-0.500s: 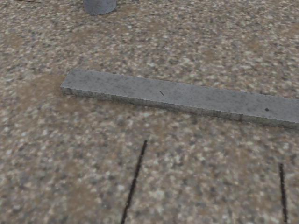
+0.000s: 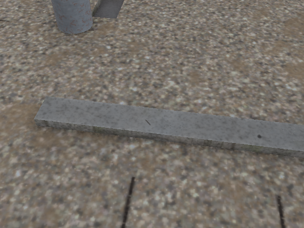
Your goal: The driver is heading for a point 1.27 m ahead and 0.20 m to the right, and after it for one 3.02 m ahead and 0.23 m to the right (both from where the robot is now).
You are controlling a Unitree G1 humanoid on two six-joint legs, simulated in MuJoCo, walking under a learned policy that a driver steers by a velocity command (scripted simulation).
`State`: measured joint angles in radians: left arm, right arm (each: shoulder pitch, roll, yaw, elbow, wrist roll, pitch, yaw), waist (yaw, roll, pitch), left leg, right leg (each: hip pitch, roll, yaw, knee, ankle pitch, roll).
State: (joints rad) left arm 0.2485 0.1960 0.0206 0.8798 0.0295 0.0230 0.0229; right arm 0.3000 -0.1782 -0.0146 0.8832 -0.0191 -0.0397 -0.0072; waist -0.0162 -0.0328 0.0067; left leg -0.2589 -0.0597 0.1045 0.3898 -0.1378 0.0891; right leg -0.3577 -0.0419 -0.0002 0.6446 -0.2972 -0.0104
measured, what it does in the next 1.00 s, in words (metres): steps on the spot: right foot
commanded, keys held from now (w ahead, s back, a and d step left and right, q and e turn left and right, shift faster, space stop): no key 0.98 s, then w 0.02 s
